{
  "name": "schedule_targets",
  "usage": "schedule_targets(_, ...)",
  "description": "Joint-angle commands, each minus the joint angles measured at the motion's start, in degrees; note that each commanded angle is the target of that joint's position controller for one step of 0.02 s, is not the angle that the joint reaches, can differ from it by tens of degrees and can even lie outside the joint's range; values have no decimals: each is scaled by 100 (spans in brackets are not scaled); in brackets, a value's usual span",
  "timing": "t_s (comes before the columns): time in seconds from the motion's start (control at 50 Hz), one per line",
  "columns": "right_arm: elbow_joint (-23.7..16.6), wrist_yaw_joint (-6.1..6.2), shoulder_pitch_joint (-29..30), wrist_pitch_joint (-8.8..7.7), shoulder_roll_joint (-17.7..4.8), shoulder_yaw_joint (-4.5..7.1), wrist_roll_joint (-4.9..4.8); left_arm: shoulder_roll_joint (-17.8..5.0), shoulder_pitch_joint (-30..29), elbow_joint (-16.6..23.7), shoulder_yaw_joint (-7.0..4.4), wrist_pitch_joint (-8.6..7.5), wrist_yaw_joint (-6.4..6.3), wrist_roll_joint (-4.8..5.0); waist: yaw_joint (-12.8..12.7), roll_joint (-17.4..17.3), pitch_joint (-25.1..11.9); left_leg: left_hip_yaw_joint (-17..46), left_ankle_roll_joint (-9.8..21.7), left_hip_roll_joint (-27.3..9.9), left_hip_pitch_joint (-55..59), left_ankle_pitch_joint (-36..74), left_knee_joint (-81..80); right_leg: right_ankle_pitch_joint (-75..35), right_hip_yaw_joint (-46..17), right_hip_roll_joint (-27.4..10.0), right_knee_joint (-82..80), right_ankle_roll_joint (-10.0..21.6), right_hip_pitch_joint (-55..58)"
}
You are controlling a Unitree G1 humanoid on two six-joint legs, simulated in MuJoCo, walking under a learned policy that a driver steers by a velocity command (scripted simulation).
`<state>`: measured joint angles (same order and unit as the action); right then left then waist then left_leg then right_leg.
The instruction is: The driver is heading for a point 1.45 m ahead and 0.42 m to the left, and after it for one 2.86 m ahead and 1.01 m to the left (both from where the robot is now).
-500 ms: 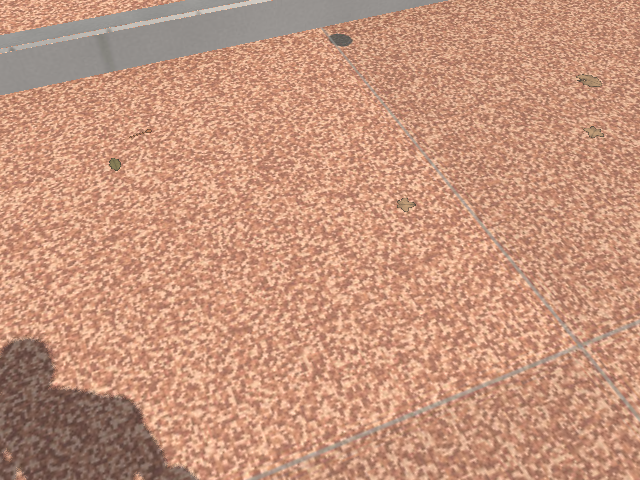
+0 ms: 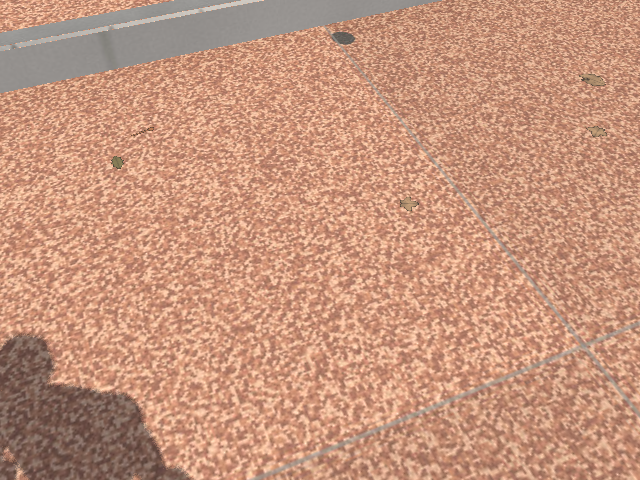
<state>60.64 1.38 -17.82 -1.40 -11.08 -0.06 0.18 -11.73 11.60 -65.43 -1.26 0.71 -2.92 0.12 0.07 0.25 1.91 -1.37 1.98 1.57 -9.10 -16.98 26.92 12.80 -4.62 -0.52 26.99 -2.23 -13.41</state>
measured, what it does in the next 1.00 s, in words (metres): walks ahead: right foot, then left foot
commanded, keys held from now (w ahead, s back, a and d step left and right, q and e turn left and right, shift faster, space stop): no key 0.04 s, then w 0.96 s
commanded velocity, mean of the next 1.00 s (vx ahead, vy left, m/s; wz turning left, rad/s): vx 0.36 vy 0.00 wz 0.00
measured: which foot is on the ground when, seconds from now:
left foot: down 0.00-0.36, up 0.38-0.82, down 0.84-1.00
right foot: down 0.00-0.10, up 0.12-0.34, down 0.36-0.84, up 0.86-1.00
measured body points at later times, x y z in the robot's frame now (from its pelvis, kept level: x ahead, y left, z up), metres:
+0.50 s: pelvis +0.12 -0.06 +0.00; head +0.12 -0.08 +0.45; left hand +0.10 +0.19 -0.13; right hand +0.17 -0.33 -0.14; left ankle +0.07 +0.08 -0.65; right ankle +0.08 -0.15 -0.74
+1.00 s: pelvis +0.40 -0.01 +0.00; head +0.43 -0.01 +0.45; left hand +0.43 +0.26 -0.14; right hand +0.50 -0.27 -0.13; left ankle +0.46 +0.07 -0.74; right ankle +0.30 -0.15 -0.63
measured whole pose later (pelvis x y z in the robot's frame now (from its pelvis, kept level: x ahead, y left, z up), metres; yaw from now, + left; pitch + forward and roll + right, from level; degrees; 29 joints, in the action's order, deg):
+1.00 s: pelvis +0.40 -0.01 +0.00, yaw +0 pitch +1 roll +1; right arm 52.4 -2.5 -10.1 -6.0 -14.1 3.1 0.0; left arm -14.3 16.8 -56.7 -2.5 -6.1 -0.5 1.6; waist 0.1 1.3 2.5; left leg -4.8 4.4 3.3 -18.5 -7.7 25.1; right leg 19.7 -2.3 -3.4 70.4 3.2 -23.4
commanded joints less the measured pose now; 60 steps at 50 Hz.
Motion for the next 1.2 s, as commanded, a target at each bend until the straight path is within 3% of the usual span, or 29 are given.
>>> schedule_targets(0.02,-91,14,-415,-28,-545,96,-3,-557,216,102,-76,-29,-22,1,0,-52,100,325,60,-335,-443,749,-651,-876,24,-54,-257,204,242)
schedule_targets(0.06,-34,22,-526,-20,-505,92,-1,-471,331,52,-54,-23,-26,-2,1,-105,-29,328,83,-313,-386,148,-746,-413,132,31,-217,201,290)
schedule_targets(0.1,-56,69,-582,17,-853,214,-85,-474,268,98,-69,-43,-30,41,97,-493,219,823,395,-553,-468,-1960,-1115,1094,570,392,446,238,-259)
schedule_targets(0.14,-100,99,-782,-19,-1237,358,-143,-469,-146,380,-60,-206,28,54,279,-1027,675,2327,1047,-1699,-466,-3267,-1874,1287,661,182,1584,343,-1257)
schedule_targets(0.18,-164,96,-777,-149,-1186,395,-65,-499,-422,563,-89,-387,128,120,304,-892,1017,2988,1396,-2260,-198,-2672,-2129,1527,347,-265,2559,475,-2195)
schedule_targets(0.24,-326,47,-567,-236,-1035,396,-174,-517,-417,649,-128,-601,246,186,170,-551,759,2131,1032,-1894,359,-1408,-1907,1358,368,-484,1781,593,-2208)
schedule_targets(0.28,-372,21,-466,-198,-1158,428,-210,-422,-228,578,-142,-661,297,188,25,-640,497,1357,850,-1446,-156,-948,-1639,829,812,-174,853,515,-976)
schedule_targets(0.34,-472,-12,-315,-186,-1100,390,-215,-550,1145,77,-295,-591,287,180,-585,-414,93,797,636,-966,-1395,-381,-518,1,1048,257,152,420,1309)
schedule_targets(0.36,-609,-56,-76,-236,-743,280,-157,-953,1820,6,-412,-599,235,150,-885,573,-83,147,274,-468,-2042,-51,1382,705,-464,-782,-618,763,1945)
schedule_targets(0.38,-863,-48,-125,-368,-279,179,-134,-1627,2484,-19,-512,-645,277,96,-874,1904,-506,-27,48,213,-3333,-1345,3285,1498,-3261,-2134,-1592,1653,2699)
schedule_targets(0.4,-916,-55,-27,-459,-556,247,-280,-1267,2092,8,-375,-747,318,9,-641,1150,-250,686,180,-106,-3836,-1370,4383,2311,-3875,-2388,-1787,1879,2325)
schedule_targets(0.42,-1000,-103,162,-527,-742,279,-365,-958,1495,224,-275,-814,350,32,-436,725,209,796,351,-423,-4186,-756,4643,2320,-3205,-2202,-1784,1689,1941)
schedule_targets(0.46,-942,-115,210,-563,-878,362,-223,-718,780,490,-156,-819,431,24,-149,386,397,631,388,-812,-3894,255,4189,970,-1827,-1649,-1883,1318,1388)
schedule_targets(0.52,-913,-187,259,-450,-764,401,-154,-579,1109,432,-90,-732,378,-21,-90,476,321,313,187,-927,-3384,815,3579,-812,-629,-1140,-1951,1135,1136)
schedule_targets(0.64,-1494,-233,1782,-414,-471,271,-146,-866,1444,519,-124,-646,191,-22,-366,329,527,-45,-111,-720,-3248,1909,1449,-1688,49,-983,-2208,1211,919)
schedule_targets(0.7,-1672,-317,2295,-434,-485,237,-181,-886,1760,459,-152,-624,173,41,-471,341,659,-130,-29,-562,-3062,2117,776,-1668,150,-1117,-2227,1227,1203)
schedule_targets(0.76,-1826,-422,2495,-487,-591,253,-195,-932,1779,444,-208,-564,156,78,-324,391,632,-61,204,-486,-2973,1858,378,-2332,229,-1363,-1879,1148,1845)
schedule_targets(0.8,-1753,-439,2037,-507,-847,368,-185,-1090,1606,522,-273,-508,148,40,33,605,157,-208,392,-207,-2156,1483,374,-4124,302,-1423,-1188,1025,2159)
schedule_targets(0.82,-1578,-415,1362,-500,-1055,481,-192,-1140,1502,559,-295,-455,151,3,409,724,-315,-342,526,6,-1275,1336,418,-5102,410,-1332,-365,946,2152)
schedule_targets(0.84,-1272,-368,342,-469,-1302,615,-206,-1084,1385,634,-265,-420,162,-26,896,696,-909,-289,702,-14,170,1457,402,-5123,569,-1080,875,776,1576)
schedule_targets(0.86,-1062,-293,-653,-426,-1752,721,-116,-823,1490,794,-162,-436,182,-125,1083,-116,-1764,1214,1059,-1248,2053,1182,539,-2933,732,-662,2801,637,85)
schedule_targets(0.88,-923,-366,-838,-434,-1872,710,-34,125,2359,734,75,-585,286,-17,504,-1724,-2721,4274,2030,-2496,3626,-312,-501,1786,154,471,4684,379,-1879)
schedule_targets(0.9,-940,-364,-585,-449,-1315,572,-72,-574,1761,769,-82,-757,317,160,698,-1108,-2174,4429,1704,-2239,3192,-672,-1039,1876,-437,189,5283,525,-2481)
schedule_targets(0.92,-1021,-343,-21,-478,-1106,508,-93,-882,1108,1013,-171,-845,318,293,577,-836,-1200,3432,1440,-2086,2279,-201,-1129,1391,-212,-93,5313,607,-2815)
schedule_targets(0.94,-1122,-353,491,-515,-994,460,-71,-906,790,1093,-180,-876,260,261,365,-141,-782,2703,1317,-1917,1285,637,-1283,822,-98,-413,5025,611,-2531)
schedule_targets(0.96,-1137,-379,740,-547,-868,429,-10,-877,699,1101,-239,-839,212,172,162,-5,-508,2144,1242,-1718,544,1218,-1412,530,-34,-601,4709,589,-2232)
schedule_targets(1.0,-1028,-413,778,-574,-687,377,35,-615,984,1077,-248,-676,195,126,-136,-271,-416,1590,1221,-1464,-79,1383,-1740,332,-58,-808,4316,580,-1726)
schedule_targets(1.1,-808,-225,213,-538,-1058,451,-37,-660,-41,1550,-294,-584,146,-22,-41,-196,123,1239,1347,-1328,-334,1497,-2163,-587,121,-900,2763,241,-2495)
schedule_targets(1.2,-736,-97,-304,-437,-1199,498,-116,-557,-1178,1871,-238,-690,251,31,299,-294,175,903,1033,-1030,-233,1518,-1980,-1878,342,-416,787,84,-2030)
Keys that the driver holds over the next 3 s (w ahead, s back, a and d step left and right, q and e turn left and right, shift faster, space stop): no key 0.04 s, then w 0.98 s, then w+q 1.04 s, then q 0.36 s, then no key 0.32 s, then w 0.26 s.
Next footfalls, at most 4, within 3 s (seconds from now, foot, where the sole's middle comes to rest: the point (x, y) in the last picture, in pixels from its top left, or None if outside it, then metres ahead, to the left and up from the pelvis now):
0.36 right None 0.12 -0.15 -0.78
0.84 left None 0.50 0.07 -0.78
1.38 right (396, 354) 0.80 -0.15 -0.78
1.92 left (257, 293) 0.98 0.19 -0.78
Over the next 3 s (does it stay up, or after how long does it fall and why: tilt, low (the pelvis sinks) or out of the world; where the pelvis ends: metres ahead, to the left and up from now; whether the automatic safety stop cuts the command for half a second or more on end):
stays up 1.15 0.21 0.01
